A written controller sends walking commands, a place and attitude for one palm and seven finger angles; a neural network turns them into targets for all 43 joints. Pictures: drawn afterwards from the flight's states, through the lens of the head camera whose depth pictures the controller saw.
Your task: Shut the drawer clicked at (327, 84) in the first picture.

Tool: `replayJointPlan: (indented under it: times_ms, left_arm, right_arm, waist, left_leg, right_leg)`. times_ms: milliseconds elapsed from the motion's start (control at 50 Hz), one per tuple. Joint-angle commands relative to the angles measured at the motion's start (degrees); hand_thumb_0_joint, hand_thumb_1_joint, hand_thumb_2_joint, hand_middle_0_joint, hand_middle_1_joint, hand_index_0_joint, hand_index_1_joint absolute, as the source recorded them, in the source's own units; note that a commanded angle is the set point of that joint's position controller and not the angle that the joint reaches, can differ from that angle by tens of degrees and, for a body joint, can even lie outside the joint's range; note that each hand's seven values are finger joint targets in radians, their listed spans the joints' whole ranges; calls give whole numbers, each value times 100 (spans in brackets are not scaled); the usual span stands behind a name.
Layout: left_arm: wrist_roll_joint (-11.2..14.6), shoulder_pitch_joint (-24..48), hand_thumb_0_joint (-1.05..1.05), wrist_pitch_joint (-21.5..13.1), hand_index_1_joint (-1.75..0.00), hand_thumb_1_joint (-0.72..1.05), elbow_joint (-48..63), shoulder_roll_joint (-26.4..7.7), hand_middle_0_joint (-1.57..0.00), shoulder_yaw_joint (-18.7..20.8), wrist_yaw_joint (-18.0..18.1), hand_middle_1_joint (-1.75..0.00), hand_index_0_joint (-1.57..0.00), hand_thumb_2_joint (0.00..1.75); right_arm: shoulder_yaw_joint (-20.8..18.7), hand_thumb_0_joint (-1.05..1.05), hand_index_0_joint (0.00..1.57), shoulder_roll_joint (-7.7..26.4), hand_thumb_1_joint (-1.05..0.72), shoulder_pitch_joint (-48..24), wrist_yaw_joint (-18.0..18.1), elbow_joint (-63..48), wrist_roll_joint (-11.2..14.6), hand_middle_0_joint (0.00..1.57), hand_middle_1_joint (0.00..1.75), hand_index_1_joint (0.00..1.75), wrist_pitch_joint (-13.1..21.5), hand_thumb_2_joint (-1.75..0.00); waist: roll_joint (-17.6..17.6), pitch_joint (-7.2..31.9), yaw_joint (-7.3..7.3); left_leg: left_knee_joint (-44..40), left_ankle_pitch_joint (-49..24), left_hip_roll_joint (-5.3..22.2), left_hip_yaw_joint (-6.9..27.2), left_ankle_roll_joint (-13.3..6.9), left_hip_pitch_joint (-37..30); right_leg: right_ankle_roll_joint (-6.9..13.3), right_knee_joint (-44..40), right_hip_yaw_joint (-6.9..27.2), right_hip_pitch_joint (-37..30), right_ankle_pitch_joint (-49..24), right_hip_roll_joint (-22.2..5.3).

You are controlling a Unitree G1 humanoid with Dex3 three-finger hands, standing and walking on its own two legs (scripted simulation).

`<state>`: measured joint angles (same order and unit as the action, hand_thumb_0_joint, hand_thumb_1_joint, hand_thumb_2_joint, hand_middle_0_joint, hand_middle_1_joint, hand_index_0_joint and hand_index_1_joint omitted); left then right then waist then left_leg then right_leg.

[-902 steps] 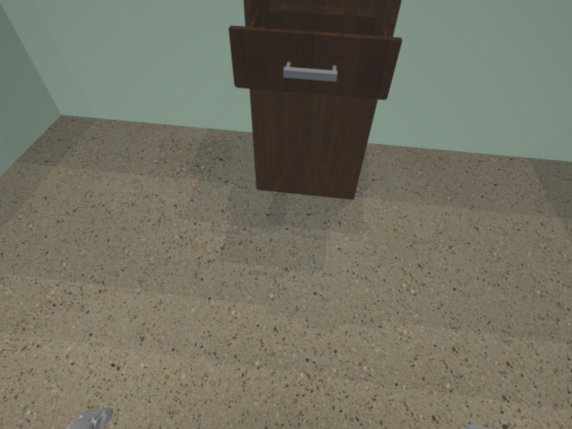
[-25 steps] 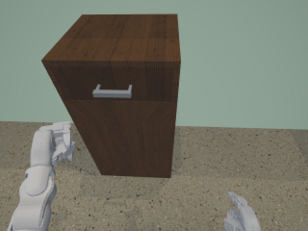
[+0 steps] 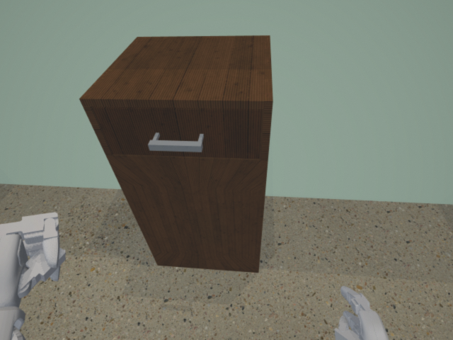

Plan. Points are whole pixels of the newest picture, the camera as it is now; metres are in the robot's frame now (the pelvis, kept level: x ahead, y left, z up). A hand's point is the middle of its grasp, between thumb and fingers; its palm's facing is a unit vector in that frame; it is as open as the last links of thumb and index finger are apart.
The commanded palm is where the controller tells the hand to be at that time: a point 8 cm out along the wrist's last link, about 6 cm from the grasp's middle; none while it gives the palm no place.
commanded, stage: draw the hand back to the body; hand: left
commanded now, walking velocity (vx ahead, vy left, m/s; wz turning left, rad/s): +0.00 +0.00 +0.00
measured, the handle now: (177, 141) +0.58 +0.21 +0.03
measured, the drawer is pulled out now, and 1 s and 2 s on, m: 0.00 0.00 0.00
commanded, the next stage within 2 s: step back with the hand held close in 0.10 s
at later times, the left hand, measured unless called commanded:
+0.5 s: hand (65, 254) +0.18 +0.25 +0.15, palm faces +0.29 -0.83 -0.49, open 3.3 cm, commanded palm +0.12 +0.29 +0.17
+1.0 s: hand out of the picture +0.08 +0.27 +0.16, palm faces +0.39 -0.77 -0.50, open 3.3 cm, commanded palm +0.02 +0.30 +0.17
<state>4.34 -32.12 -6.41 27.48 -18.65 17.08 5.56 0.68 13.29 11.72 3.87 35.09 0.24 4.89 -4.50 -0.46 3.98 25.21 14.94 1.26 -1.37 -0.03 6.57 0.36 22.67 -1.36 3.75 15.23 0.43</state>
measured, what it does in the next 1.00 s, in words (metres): shifts its weight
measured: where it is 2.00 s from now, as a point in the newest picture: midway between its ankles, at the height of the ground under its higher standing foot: outside the picture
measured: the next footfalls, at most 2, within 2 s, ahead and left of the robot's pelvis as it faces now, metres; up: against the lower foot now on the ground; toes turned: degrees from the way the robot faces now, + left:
right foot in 1.42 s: -0.23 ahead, -0.06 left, +0.00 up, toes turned -3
left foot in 1.94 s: -0.21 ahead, +0.15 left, +0.00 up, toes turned +1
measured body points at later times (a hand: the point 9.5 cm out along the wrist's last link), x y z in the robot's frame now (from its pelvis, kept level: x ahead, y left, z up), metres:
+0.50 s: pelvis -0.02 +0.01 +0.00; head +0.00 +0.00 +0.45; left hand +0.16 +0.29 +0.17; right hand +0.16 -0.23 -0.09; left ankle -0.01 +0.12 -0.74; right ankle -0.03 -0.12 -0.74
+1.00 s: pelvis -0.10 +0.02 -0.02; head -0.08 +0.03 +0.43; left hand +0.06 +0.31 +0.18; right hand +0.08 -0.21 -0.09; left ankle -0.01 +0.12 -0.74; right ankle -0.03 -0.11 -0.74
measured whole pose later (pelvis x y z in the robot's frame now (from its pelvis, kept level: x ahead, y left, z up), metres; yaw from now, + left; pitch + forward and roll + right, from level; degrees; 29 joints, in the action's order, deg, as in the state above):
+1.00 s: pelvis -0.10 +0.02 -0.02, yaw +2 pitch -1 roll -2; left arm 0.7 -35.1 -15.3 33.3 -22.2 23.1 7.6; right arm -0.5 11.9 11.8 4.0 30.8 0.2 3.9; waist -1.1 -3.1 0.3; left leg 35.0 11.6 0.3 -0.8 -2.9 24.5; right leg -1.3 31.6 0.2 20.7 10.4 0.7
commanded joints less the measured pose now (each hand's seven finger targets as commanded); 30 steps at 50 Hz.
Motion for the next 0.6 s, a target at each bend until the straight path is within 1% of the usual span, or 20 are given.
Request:
replayJointPlan:
  times_ms: [0, 20, 40, 100, 140, 200, 220, 240, 260, 280, 300, 320, 340, 360, 420, 440, 480, 520, 540, 580]
  left_arm:
    - [-24, 663, 0, -303, -160, 90, 898, -846, -140, 492, 99, -160, -140, 90]
    - [-28, 672, 0, -312, -160, 90, 859, -841, -140, 497, 104, -160, -140, 90]
    - [-28, 673, 0, -304, -160, 90, 830, -887, -140, 531, 102, -160, -140, 90]
    - [-39, 735, 0, -344, -160, 90, 1067, -885, -140, 505, 120, -160, -140, 90]
    - [-47, 717, 0, -330, -160, 90, 1127, -980, -140, 579, 132, -160, -140, 90]
    - [-26, 610, 0, -313, -160, 90, 1124, -935, -140, 579, 130, -160, -140, 90]
    - [-54, 1504, 0, -598, -160, 90, 1753, -1815, -140, 1457, 159, -160, -140, 90]
    - [-77, 1521, 0, -730, -160, 90, 1517, -1863, -140, 1543, 152, -160, -140, 90]
    - [-84, 610, 0, -681, -160, 90, 837, -1240, -140, 1120, 93, -160, -140, 90]
    - [-91, 153, 0, -652, -160, 90, 654, -935, -140, 863, 39, -160, -140, 90]
    - [-90, -4, 0, -655, -160, 90, 738, -820, -140, 726, 5, -160, -140, 90]
    - [-96, -106, 0, -665, -160, 90, 815, -834, -140, 710, 1, -160, -140, 90]
    - [-90, -198, 0, -679, -160, 90, 898, -875, -140, 745, -6, -160, -140, 90]
    - [-101, -295, 0, -679, -160, 90, 948, -919, -140, 772, 7, -160, -140, 90]
    - [-92, -431, 0, -697, -160, 90, 1251, -1185, -140, 1014, 65, -160, -140, 90]
    - [-78, -430, 0, -705, -160, 90, 1380, -1326, -140, 1124, 92, -160, -140, 90]
    - [-67, -519, 0, -709, -160, 90, 1483, -1341, -140, 1158, 134, -160, -140, 90]
    - [-67, -544, 0, -727, -160, 90, 1583, -1359, -140, 1176, 173, -160, -140, 90]
    - [-64, -531, 0, -733, -160, 90, 1646, -1450, -140, 1244, 190, -160, -140, 90]
    - [-74, -575, 0, -753, -160, 90, 1602, -1319, -140, 1130, 205, -160, -140, 90]
  right_arm:
    - [-186, 0, 20, 553, -90, -779, 104, -917, 8, 20, 30, 30, 368, -90]
    - [-181, 0, 20, 548, -90, -782, 107, -910, 8, 20, 30, 30, 369, -90]
    - [-189, 0, 20, 559, -90, -810, 129, -904, 2, 20, 30, 30, 379, -90]
    - [-160, 0, 20, 537, -90, -825, 123, -925, -11, 20, 30, 30, 416, -90]
    - [-162, 0, 20, 544, -90, -847, 138, -908, -23, 20, 30, 30, 462, -90]
    - [-149, 0, 20, 515, -90, -839, 117, -913, -24, 20, 30, 30, 459, -90]
    - [-182, 0, 20, 675, -90, -763, 56, -1102, -17, 20, 30, 30, 307, -90]
    - [-175, 0, 20, 592, -90, -735, 65, -1007, -22, 20, 30, 30, 240, -90]
    - [-222, 0, 20, 572, -90, -719, 57, -935, -39, 20, 30, 30, 154, -90]
    - [-263, 0, 20, 599, -90, -681, 17, -969, -49, 20, 30, 30, 62, -90]
    - [-300, 0, 20, 645, -90, -677, -17, -1017, -42, 20, 30, 30, -19, -90]
    - [-325, 0, 20, 668, -90, -669, -29, -1048, -42, 20, 30, 30, -88, -90]
    - [-350, 0, 20, 675, -90, -742, -16, -1102, -46, 20, 30, 30, -123, -90]
    - [-353, 0, 20, 656, -90, -716, -24, -1132, -31, 20, 30, 30, -185, -90]
    - [-403, 0, 20, 614, -90, -757, 2, -1278, 10, 20, 30, 30, -310, -90]
    - [-403, 0, 20, 644, -90, -783, 28, -1301, 6, 20, 30, 30, -335, -90]
    - [-408, 0, 20, 593, -90, -754, 50, -1366, 35, 20, 30, 30, -367, -90]
    - [-424, 0, 20, 596, -90, -723, 73, -1385, 41, 20, 30, 30, -373, -90]
    - [-435, 0, 20, 617, -90, -745, 94, -1386, 32, 20, 30, 30, -366, -90]
    - [-436, 0, 20, 601, -90, -691, 95, -1376, 46, 20, 30, 30, -341, -90]
  waist:
    - [318, 32, -119]
    - [448, 16, -110]
    - [439, 4, -87]
    - [147, 261, -58]
    - [154, 298, -26]
    - [143, 328, -12]
    - [222, -156, -264]
    - [291, -182, -278]
    - [571, -193, -304]
    - [551, 68, -308]
    - [387, 252, -333]
    - [267, 438, -345]
    - [139, 535, -312]
    - [141, 664, -328]
    - [456, 961, -309]
    - [334, 1030, -288]
    - [355, 1099, -295]
    - [238, 1083, -312]
    - [176, 1109, -291]
    - [136, 984, -332]
  left_leg:
    - [-309, -902, -54, -10, -201, -208]
    - [-325, -860, -53, 13, -204, -198]
    - [-320, -852, -64, 4, -215, -238]
    - [-323, -981, -74, 28, -200, -273]
    - [-289, -1114, -71, 21, -193, -310]
    - [-295, -1242, -64, 22, -181, -287]
    - [-130, -854, 10, 88, -280, 207]
    - [-79, -686, -26, 162, -248, 263]
    - [-43, -885, 17, 151, -241, 192]
    - [-74, -1165, 63, 112, -247, 128]
    - [-111, -1464, 110, 79, -253, 80]
    - [-160, -1762, 152, 89, -258, 74]
    - [-192, -2056, 161, 81, -269, -3]
    - [-212, -2257, 200, 118, -269, 21]
    - [-154, -2540, 241, 125, -269, 98]
    - [-149, -2629, 219, 152, -262, 171]
    - [-136, -2596, 240, 154, -259, 295]
    - [-128, -2488, 253, 152, -265, 431]
    - [-162, -2407, 253, 186, -270, 479]
    - [-211, -2079, 280, 204, -282, 669]
  right_leg:
    - [14, -449, -4, 539, -871, -28]
    - [15, -452, -10, 544, -802, -23]
    - [19, -516, 16, 559, -783, -9]
    - [43, -409, 20, 352, -931, -51]
    - [46, -422, 34, 320, -1104, -31]
    - [47, -350, 24, 238, -1276, -44]
    - [53, -685, 631, 717, -1636, -323]
    - [100, -754, 673, 721, -1684, -452]
    - [78, -673, 573, 811, -1833, -463]
    - [28, -547, 445, 687, -1976, -452]
    - [-14, -427, 367, 601, -2129, -426]
    - [-47, -305, 261, 497, -2193, -390]
    - [-70, -237, 209, 500, -2313, -348]
    - [-86, -148, 159, 436, -2331, -314]
    - [-131, 14, 133, 297, -2626, -290]
    - [-127, 59, 136, 226, -2724, -288]
    - [-148, 161, 140, 182, -2759, -283]
    - [-160, 222, 152, 201, -2726, -272]
    - [-170, 222, 161, 199, -2638, -249]
    - [-178, 240, 181, 265, -2364, -238]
